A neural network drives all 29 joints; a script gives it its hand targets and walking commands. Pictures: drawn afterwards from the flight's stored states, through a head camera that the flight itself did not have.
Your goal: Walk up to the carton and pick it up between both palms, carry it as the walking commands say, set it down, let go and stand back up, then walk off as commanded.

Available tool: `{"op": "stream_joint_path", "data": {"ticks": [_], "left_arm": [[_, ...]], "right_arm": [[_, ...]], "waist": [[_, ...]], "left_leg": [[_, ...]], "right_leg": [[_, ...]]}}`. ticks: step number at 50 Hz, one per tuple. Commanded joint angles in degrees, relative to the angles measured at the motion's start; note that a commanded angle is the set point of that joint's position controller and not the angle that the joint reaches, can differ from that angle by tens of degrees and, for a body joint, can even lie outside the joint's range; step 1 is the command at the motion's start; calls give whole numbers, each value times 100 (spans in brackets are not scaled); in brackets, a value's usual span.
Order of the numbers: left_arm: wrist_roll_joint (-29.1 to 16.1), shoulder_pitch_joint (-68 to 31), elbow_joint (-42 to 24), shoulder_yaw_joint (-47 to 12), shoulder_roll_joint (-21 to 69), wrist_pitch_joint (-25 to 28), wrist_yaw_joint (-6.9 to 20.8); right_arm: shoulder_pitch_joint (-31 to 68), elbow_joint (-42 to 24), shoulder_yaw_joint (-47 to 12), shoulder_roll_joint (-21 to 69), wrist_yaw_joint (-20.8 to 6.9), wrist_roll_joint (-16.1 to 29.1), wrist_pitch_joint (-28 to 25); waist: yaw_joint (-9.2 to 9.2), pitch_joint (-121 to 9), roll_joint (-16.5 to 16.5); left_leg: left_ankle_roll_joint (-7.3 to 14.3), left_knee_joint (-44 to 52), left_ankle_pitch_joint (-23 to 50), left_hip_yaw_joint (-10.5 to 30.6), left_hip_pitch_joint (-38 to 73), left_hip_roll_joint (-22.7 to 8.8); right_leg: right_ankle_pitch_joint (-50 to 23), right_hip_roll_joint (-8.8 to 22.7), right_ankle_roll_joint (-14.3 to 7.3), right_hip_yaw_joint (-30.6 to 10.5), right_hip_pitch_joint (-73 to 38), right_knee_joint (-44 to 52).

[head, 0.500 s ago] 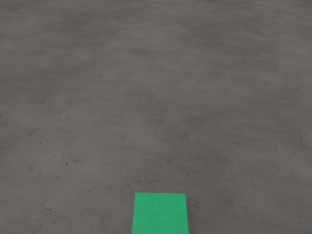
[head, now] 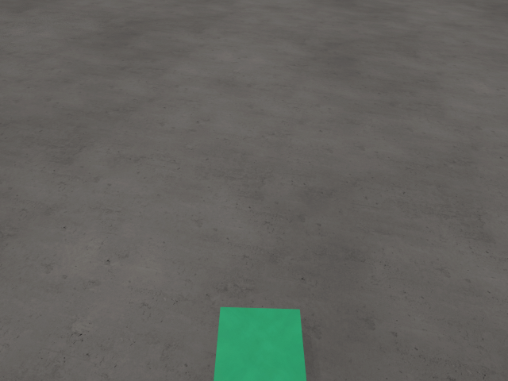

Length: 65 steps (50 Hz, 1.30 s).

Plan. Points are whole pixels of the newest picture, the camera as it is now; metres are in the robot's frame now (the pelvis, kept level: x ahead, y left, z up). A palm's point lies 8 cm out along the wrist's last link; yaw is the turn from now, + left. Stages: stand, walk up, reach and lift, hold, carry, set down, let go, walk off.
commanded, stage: stand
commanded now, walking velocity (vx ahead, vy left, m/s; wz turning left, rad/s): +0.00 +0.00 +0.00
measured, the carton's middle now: (259, 350) +0.41 -0.02 -0.69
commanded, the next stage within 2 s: walk off in 0.16 s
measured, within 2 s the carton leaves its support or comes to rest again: neither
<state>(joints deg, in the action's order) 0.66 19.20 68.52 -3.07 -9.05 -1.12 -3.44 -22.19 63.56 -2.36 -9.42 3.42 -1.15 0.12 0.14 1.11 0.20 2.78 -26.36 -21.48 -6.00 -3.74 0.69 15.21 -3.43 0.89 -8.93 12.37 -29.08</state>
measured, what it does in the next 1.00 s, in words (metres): steps to the right, turning right: right foot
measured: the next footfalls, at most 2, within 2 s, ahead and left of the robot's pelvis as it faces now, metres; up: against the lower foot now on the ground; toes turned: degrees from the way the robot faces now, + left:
right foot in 0.88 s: +0.06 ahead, -0.26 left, +0.00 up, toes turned -31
left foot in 1.24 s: +0.11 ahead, -0.12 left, +0.00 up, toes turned -37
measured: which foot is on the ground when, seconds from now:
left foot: down 0.00-0.88, up 0.90-1.00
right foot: down 0.00-0.38, up 0.40-0.86, down 0.88-1.00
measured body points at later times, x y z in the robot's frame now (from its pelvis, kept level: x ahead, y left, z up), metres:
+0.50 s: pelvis -0.01 +0.01 +0.00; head +0.01 +0.04 +0.45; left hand +0.00 +0.25 -0.17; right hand -0.06 -0.23 -0.14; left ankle -0.08 +0.08 -0.74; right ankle -0.02 -0.12 -0.66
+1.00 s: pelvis +0.00 -0.13 -0.03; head +0.05 -0.14 +0.42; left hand +0.21 +0.06 -0.16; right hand -0.06 -0.42 -0.15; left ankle -0.01 +0.02 -0.65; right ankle +0.03 -0.24 -0.74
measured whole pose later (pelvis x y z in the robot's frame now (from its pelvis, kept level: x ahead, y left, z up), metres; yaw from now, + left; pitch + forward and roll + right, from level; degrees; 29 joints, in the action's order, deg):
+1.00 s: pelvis +0.00 -0.13 -0.03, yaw -27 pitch -1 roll -3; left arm 1.3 8.4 48.5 3.4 -13.9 -2.9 0.4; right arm -12.4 49.0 5.1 -16.1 3.0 -0.6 2.5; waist 1.1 7.0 -1.9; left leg -5.9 -76.7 -34.1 -3.4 -26.6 -12.2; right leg 14.2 -3.8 -4.5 7.0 23.8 -38.5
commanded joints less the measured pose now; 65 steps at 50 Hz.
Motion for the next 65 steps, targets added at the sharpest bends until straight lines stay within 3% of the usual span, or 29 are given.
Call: {"op": "stream_joint_path", "data": {"ticks": [1,4,12,14,17,19,20,22,27,31,38,39,42,43,45,46,47,49,53,55,57,58,59,60,61,62,63,64,65], "left_arm": [[2,321,47,51,-422,-44,-41],[20,580,66,2,-369,-11,60],[29,354,60,43,-136,-13,28],[-18,466,144,32,-245,-23,40],[-28,204,-5,46,-282,34,46],[-36,7,-160,205,-556,-54,-36],[26,-188,-323,278,-521,-78,-11],[178,-868,-738,489,-829,-228,67],[130,-380,-911,681,-443,-377,148],[143,-1086,-1509,674,-140,-467,397],[88,-1770,-2311,590,-372,-391,774],[21,-1927,-2496,648,-470,-377,772],[32,-692,-2248,680,-524,-266,702],[115,81,-2044,752,-758,-162,609],[39,296,-1839,1006,-1735,-107,389],[12,233,-1973,1033,-2120,-100,445],[9,-25,-2041,1128,-2176,-72,334],[128,-1219,-2442,978,-1704,-154,234],[138,-1432,-2794,734,-998,-155,490],[261,-1494,-2810,787,-1282,-191,493],[261,-1303,-2901,811,-1302,-236,578],[254,-1184,-2806,771,-1206,-272,599],[288,-1454,-2910,809,-1301,-284,668],[131,-1562,-2984,934,-1585,-329,682],[83,-1696,-3001,731,-1174,-276,718],[-90,-838,-2857,691,-700,-262,662],[89,-963,-2981,869,-1224,-360,713],[341,-1671,-3200,1010,-1878,-392,856],[362,-1416,-2969,1033,-1688,-344,912]], "right_arm": [[-711,85,82,-481,16,-31,21],[-915,198,65,-297,12,-2,106],[-692,121,99,-141,-4,-48,-16],[-469,-6,127,-327,-37,-36,-32],[-636,55,78,-225,-34,-9,-46],[-725,-212,350,-995,17,-69,-50],[-872,-217,372,-1084,66,-67,-40],[-985,-352,375,-917,167,-127,-50],[-520,-586,485,-984,302,-148,-56],[-940,-575,396,-724,298,-103,14],[-829,-875,713,-1278,238,-78,50],[-715,-974,757,-1436,201,-47,57],[256,-1157,1095,-2026,105,84,6],[393,-1282,1033,-1898,-8,296,-15],[374,-1548,760,-813,-161,-14,81],[914,-1937,841,-992,-127,0,123],[770,-2052,805,-1017,-89,15,165],[338,-1710,754,-831,-17,51,208],[542,-1517,832,-1099,148,42,407],[213,-1457,769,-971,240,-7,397],[518,-1485,804,-1263,218,61,386],[396,-1471,761,-1003,279,106,343],[53,-1274,820,-1219,296,135,365],[-682,-1141,860,-1400,303,107,316],[-1334,-851,970,-1638,343,119,237],[-539,-1035,1096,-2067,395,176,192],[277,-1418,1079,-2081,408,41,197],[531,-1532,952,-1799,428,-36,97],[624,-1407,676,-888,359,-23,77]], "waist": [[-102,831,-257],[-80,728,161],[9,723,-105],[35,600,434],[-61,251,-81],[-343,332,-77],[-487,526,-649],[-562,675,-262],[-45,665,-598],[-160,726,-1310],[-361,433,-960],[-342,452,-1331],[585,-28,-761],[946,-649,-257],[703,-198,1270],[881,-977,1081],[534,-836,1027],[-5,-485,488],[-44,-232,-10],[-264,-273,57],[-38,-161,525],[-52,-211,708],[-174,-295,1058],[-424,-328,1326],[-740,-572,783],[-324,-1050,-2066],[-281,-436,-2683],[-279,-111,-1058],[135,178,-208]], "left_leg": [[49,555,1514,546,-183,-598],[75,568,582,621,-329,-553],[117,617,952,652,-309,-469],[165,531,1218,638,-185,-594],[80,410,1988,628,-80,-599],[303,83,3276,1014,342,-1503],[650,295,4050,1337,328,-2194],[1325,733,3831,1787,-94,-3039],[158,203,4131,147,-263,-2054],[-136,-59,5257,-325,-45,-2074],[-66,-238,5120,-668,390,-2607],[-38,-27,4843,-748,-5,-2814],[-71,-1484,5477,-1091,-432,-2615],[-302,-2876,4817,-1187,-1005,-2317],[-842,-5875,-2538,-847,-3796,-988],[-962,-6017,-2264,-30,-3543,-731],[-995,-5952,-1928,220,-3679,-997],[-833,-5165,-950,467,-3021,-1139],[-626,-4529,-453,393,-2298,-904],[-437,-3822,-237,521,-1893,-755],[-275,-2742,-61,494,-1285,-506],[-250,-2337,57,389,-1271,-370],[-240,-1703,64,396,-967,-237],[-52,-706,109,261,292,-187],[-50,456,594,568,1001,-440],[85,1069,-131,2132,1428,-2338],[1119,1899,534,3670,270,-4302],[1018,1822,974,3129,-602,-3877],[334,1154,1635,1994,-784,-2966]], "right_leg": [[-1006,441,-308,-283,702,291],[-599,413,-231,-409,562,459],[-930,448,-250,-379,563,401],[-1289,426,-199,-281,525,339],[-1660,496,-215,-249,171,252],[-1032,286,17,324,1264,-957],[544,236,78,572,1969,-1937],[1718,601,216,914,2806,-4034],[521,565,552,1066,2735,-4711],[-100,648,398,1343,3043,-4273],[86,850,106,1871,2461,-2452],[305,906,91,2008,1974,-2348],[502,572,-154,2162,189,-1018],[6,316,-423,2009,-1009,-108],[-5257,1691,-1029,-151,-1870,-328],[-5970,1981,-1764,-928,-1423,375],[-5391,2241,-2008,-903,-1332,541],[-2966,1575,-1706,-496,-4,648],[-2289,1122,-1524,-717,1279,852],[-1548,1146,-1534,-969,1558,858],[-755,650,-852,-1250,1916,1315],[-1242,782,-969,-1330,1597,1231],[-981,744,-590,-1538,1431,1400],[-667,299,589,-1211,2059,1891],[373,-145,534,-1099,2093,1127],[1388,-526,293,-280,2089,-1547],[1869,-184,469,705,3391,-3776],[1129,408,182,12,2987,-4536],[732,287,136,-40,2980,-4731]]}}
